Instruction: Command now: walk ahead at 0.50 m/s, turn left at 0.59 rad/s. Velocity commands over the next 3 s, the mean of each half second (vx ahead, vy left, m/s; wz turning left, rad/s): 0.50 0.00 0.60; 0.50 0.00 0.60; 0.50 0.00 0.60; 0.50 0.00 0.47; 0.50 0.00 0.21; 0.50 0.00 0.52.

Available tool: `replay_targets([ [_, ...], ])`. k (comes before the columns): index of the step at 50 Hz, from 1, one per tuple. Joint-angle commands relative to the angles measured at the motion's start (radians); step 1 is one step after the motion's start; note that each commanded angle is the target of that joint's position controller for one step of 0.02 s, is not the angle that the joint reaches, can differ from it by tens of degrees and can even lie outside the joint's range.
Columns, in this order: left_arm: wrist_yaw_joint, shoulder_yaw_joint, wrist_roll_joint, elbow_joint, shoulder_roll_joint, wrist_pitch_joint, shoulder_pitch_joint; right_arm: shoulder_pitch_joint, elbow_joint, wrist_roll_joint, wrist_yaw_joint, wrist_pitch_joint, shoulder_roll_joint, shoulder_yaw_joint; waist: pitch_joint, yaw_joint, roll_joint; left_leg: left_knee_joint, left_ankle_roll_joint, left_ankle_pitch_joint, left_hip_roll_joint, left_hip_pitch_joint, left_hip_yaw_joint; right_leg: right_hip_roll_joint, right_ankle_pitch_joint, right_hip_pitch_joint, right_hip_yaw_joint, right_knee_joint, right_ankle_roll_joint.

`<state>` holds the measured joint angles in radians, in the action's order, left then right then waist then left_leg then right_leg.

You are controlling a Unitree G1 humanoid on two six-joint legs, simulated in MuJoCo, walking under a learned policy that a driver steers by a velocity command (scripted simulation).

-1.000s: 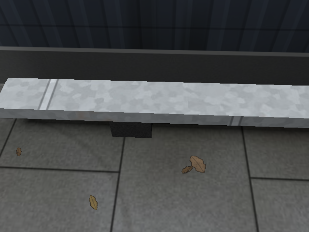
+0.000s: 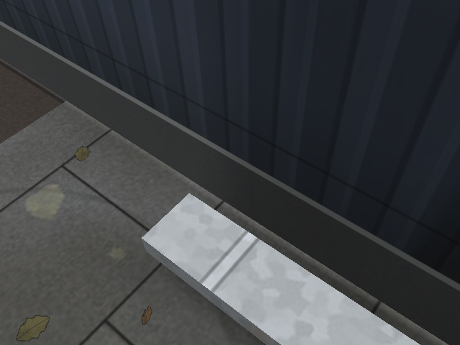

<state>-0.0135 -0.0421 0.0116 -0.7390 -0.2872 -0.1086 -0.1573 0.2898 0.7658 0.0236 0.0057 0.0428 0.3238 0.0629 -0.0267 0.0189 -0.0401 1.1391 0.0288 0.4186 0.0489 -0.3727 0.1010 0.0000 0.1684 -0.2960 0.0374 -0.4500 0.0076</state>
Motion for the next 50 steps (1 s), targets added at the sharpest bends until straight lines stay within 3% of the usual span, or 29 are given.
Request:
replay_targets([
  [1, -0.006, -0.03, 0.009, 0.003, -0.108, -0.002, -0.096, -0.058, -0.113, -0.003, -0.008, 0.005, 0.06, 0.009, 0.003, -0.052, 0.12, 0.064, -0.009, -0.114, -0.126, -0.312, 0.029, 0.268, -0.073, 0.254, -0.257, 0.256, 0.112],
  [4, -0.003, -0.04, 0.014, -0.021, -0.141, -0.005, -0.106, -0.111, -0.163, 0.0, -0.012, -0.003, 0.021, -0.004, -0.004, -0.048, 0.124, 0.004, -0.035, -0.158, -0.135, -0.346, 0.0, 0.27, -0.298, 0.209, -0.123, 0.272, 0.134],
  [8, -0.017, -0.05, 0.006, -0.032, -0.175, 0.001, -0.105, -0.211, -0.226, -0.013, -0.033, 0.002, 0.011, -0.014, 0.003, -0.063, 0.125, -0.232, -0.06, -0.346, -0.134, -0.303, -0.049, 0.246, -0.285, 0.181, 0.009, 0.304, 0.129],
  [14, -0.03, -0.059, -0.017, -0.062, -0.221, 0.031, -0.179, -0.321, -0.275, -0.001, -0.083, 0.012, 0.025, -0.013, -0.017, -0.085, 0.122, -0.466, 0.004, -0.356, -0.107, -0.275, -0.109, 0.293, -0.39, 0.327, 0.084, 0.223, 0.083],
  [16, -0.031, -0.069, -0.007, -0.057, -0.259, 0.051, -0.179, -0.302, -0.282, -0.016, -0.093, 0.01, 0.052, 0.001, -0.002, -0.062, 0.121, -0.487, 0.038, -0.242, -0.062, -0.23, -0.156, 0.309, -0.663, 0.357, 0.105, 0.104, 0.064],
  [18, -0.04, -0.073, -0.016, -0.048, -0.272, 0.068, -0.178, -0.133, -0.241, -0.018, -0.092, 0.012, 0.101, 0.031, 0.104, 0.035, 0.142, -0.576, 0.088, -0.222, 0.027, 0.013, -0.21, 0.281, -0.893, 0.325, 0.148, -0.168, 0.042],
  [19, -0.047, -0.059, -0.012, -0.034, -0.24, 0.07, -0.183, 0.048, -0.183, -0.011, -0.079, 0.009, 0.136, 0.059, 0.195, 0.13, 0.104, -0.668, 0.129, -0.366, 0.045, 0.333, -0.156, 0.235, -0.791, 0.147, 0.175, -0.439, 0.009],
  [20, -0.032, -0.01, 0.051, -0.011, -0.08, 0.057, -0.275, 0.062, -0.154, 0.009, -0.051, -0.005, 0.218, 0.071, 0.228, 0.033, -0.162, -0.589, 0.168, -0.696, -0.154, 0.632, 0.149, 0.125, 0.251, -0.224, 0.164, -0.724, -0.041],
  [21, -0.006, 0.016, 0.032, 0.052, -0.076, 0.019, -0.274, 0.087, -0.197, -0.021, -0.04, 0.006, 0.308, 0.085, 0.469, 0.043, -0.251, -0.711, 0.437, -0.55, -0.386, 0.876, 0.681, -0.022, 0.466, -0.532, -0.023, -1.102, -0.082],
  [22, 0.005, -0.009, -0.005, 0.045, -0.175, -0.012, -0.154, 0.099, -0.211, -0.044, -0.031, 0.018, 0.235, 0.075, 0.428, 0.112, -0.05, -0.75, 0.385, -0.547, -0.355, 0.808, 0.607, 0.034, 0.347, -0.611, -0.137, -1.139, -0.072],
  [23, 0.006, -0.004, -0.01, 0.059, -0.179, -0.021, -0.123, 0.048, -0.209, -0.033, -0.027, 0.024, 0.191, 0.065, 0.304, 0.079, 0.01, -0.758, 0.34, -0.557, -0.315, 0.666, 0.474, 0.066, 0.27, -0.612, -0.123, -1.064, -0.068],
  [24, -0.009, -0.005, 0.006, 0.037, -0.173, -0.009, -0.135, -0.03, -0.223, -0.02, -0.029, 0.027, 0.156, 0.052, 0.225, 0.018, 0.098, -0.772, 0.299, -0.589, -0.264, 0.5, 0.386, 0.104, 0.217, -0.541, -0.11, -1.012, -0.084],
  [26, -0.02, -0.016, 0.019, 0.046, -0.185, 0.026, -0.17, -0.113, -0.23, -0.013, -0.03, 0.022, 0.126, 0.036, 0.131, -0.061, 0.056, -0.835, 0.295, -0.601, -0.219, 0.232, 0.312, 0.125, 0.201, -0.382, -0.109, -0.948, -0.104],
  [27, -0.018, -0.007, 0.023, 0.069, -0.141, 0.04, -0.159, -0.077, -0.203, -0.02, -0.026, 0.014, 0.117, 0.033, 0.129, -0.048, -0.028, -0.843, 0.325, -0.634, -0.218, 0.222, 0.347, 0.086, 0.265, -0.418, -0.061, -1.159, -0.118],
  [29, -0.009, 0.009, 0.022, 0.101, -0.084, 0.053, -0.151, -0.003, -0.167, -0.02, -0.015, 0.002, 0.114, 0.025, 0.117, -0.048, -0.035, -0.797, 0.323, -0.589, -0.226, 0.232, 0.364, 0.06, 0.319, -0.618, -0.059, -1.468, -0.112],
  [32, 0.002, 0.057, 0.004, 0.189, 0.04, 0.058, -0.063, 0.164, -0.081, -0.03, -0.003, -0.021, 0.088, 0.002, 0.033, -0.028, -0.021, -0.778, 0.268, -0.362, -0.225, 0.298, 0.415, 0.007, 0.381, -0.994, -0.055, -1.935, -0.078],
  [35, 0.016, 0.086, -0.007, 0.256, 0.073, 0.052, -0.003, 0.218, -0.019, -0.031, 0.004, -0.04, 0.023, -0.032, -0.057, -0.036, 0.016, -0.765, 0.214, -0.184, -0.183, 0.257, 0.387, 0.004, 0.351, -1.129, -0.047, -1.974, -0.052],
  [38, 0.014, 0.094, 0.018, 0.352, 0.062, 0.039, 0.064, 0.149, -0.007, -0.016, 0.012, -0.053, 0.025, -0.039, -0.082, -0.055, -0.014, -0.801, 0.209, -0.163, -0.122, 0.119, 0.35, 0.026, 0.23, -1.05, -0.016, -1.73, -0.079],
  [40, -0.003, 0.123, 0.045, 0.459, 0.091, 0.034, 0.136, 0.118, -0.004, -0.004, 0.049, -0.079, 0.058, -0.033, -0.048, -0.065, -0.051, -0.83, 0.184, -0.319, -0.135, 0.118, 0.358, 0.075, 0.184, -0.98, -0.068, -1.517, -0.077],
  [41, -0.008, 0.128, 0.051, 0.485, 0.1, 0.021, 0.18, 0.174, 0.029, 0.03, 0.064, -0.088, 0.07, -0.017, 0.008, -0.049, -0.094, -0.851, 0.182, -0.368, -0.148, 0.205, 0.353, 0.089, 0.222, -0.94, -0.067, -1.364, -0.067],
  [42, -0.005, 0.131, 0.044, 0.512, 0.098, 0.01, 0.219, 0.232, 0.052, 0.049, 0.081, -0.091, 0.073, -0.008, 0.012, -0.027, -0.105, -0.874, 0.192, -0.387, -0.185, 0.259, 0.377, 0.103, 0.22, -0.924, -0.076, -1.291, -0.059],
  [43, -0.001, 0.138, 0.053, 0.509, 0.1, 0.011, 0.227, 0.195, 0.035, 0.056, 0.078, -0.096, 0.112, 0.01, 0.015, -0.034, -0.084, -0.961, 0.205, -0.512, -0.183, 0.188, 0.338, 0.084, 0.343, -0.726, 0.044, -1.039, -0.037],
  [44, 0.0, 0.107, 0.045, 0.439, 0.07, 0.006, 0.094, 0.151, 0.013, 0.035, 0.06, -0.087, 0.116, 0.017, 0.074, -0.07, -0.131, -0.915, 0.21, -0.999, -0.158, 0.061, 0.267, 0.007, 0.452, -0.391, 0.182, -1.035, -0.01],
  [45, -0.009, 0.054, 0.037, 0.4, -0.015, -0.007, -0.042, 0.173, 0.028, 0.021, 0.057, -0.072, 0.145, 0.03, 0.194, -0.123, -0.199, -0.777, 0.207, -1.478, -0.151, 0.08, 0.276, -0.067, 0.52, -0.175, 0.179, -1.046, 0.022],
  [46, -0.013, 0.01, 0.015, 0.362, -0.116, -0.014, -0.238, 0.096, 0.016, 0.018, 0.05, -0.052, 0.169, 0.033, 0.279, -0.252, -0.138, -0.458, 0.188, -1.78, -0.114, 0.072, 0.253, 0.016, 0.615, -0.001, -0.096, -0.82, 0.112],
  [47, -0.01, -0.023, 0.063, 0.289, -0.241, -0.009, -0.488, -0.022, -0.036, 0.041, 0.03, -0.017, 0.123, 0.028, 0.448, -0.345, 0.27, -0.035, 0.145, -1.117, 0.036, -0.064, 0.23, 0.204, 0.818, 0.201, -0.63, -0.299, 0.252],
  [48, -0.032, -0.033, 0.061, 0.258, -0.247, -0.009, -0.448, -0.028, -0.071, 0.022, 0.012, -0.012, 0.073, 0.029, 0.432, -0.239, 0.51, 0.274, 0.101, -0.231, 0.196, -0.253, 0.285, 0.407, 0.879, 0.196, -1.31, 0.149, 0.365],
  [49, -0.044, -0.011, 0.004, 0.244, -0.155, -0.01, -0.314, -0.081, -0.099, 0.011, -0.002, -0.014, 0.11, 0.044, 0.155, -0.184, 0.419, 0.429, 0.088, -0.133, 0.158, -0.434, 0.275, 0.416, 0.929, 0.057, -1.35, 0.184, 0.363],
  [50, -0.053, 0.0, -0.009, 0.221, -0.084, 0.004, -0.249, -0.186, -0.162, 0.014, -0.005, -0.023, 0.089, 0.038, 0.0, -0.16, 0.312, 0.486, 0.074, -0.117, 0.103, -0.492, 0.211, 0.403, 0.967, -0.089, -1.148, 0.097, 0.305],
])
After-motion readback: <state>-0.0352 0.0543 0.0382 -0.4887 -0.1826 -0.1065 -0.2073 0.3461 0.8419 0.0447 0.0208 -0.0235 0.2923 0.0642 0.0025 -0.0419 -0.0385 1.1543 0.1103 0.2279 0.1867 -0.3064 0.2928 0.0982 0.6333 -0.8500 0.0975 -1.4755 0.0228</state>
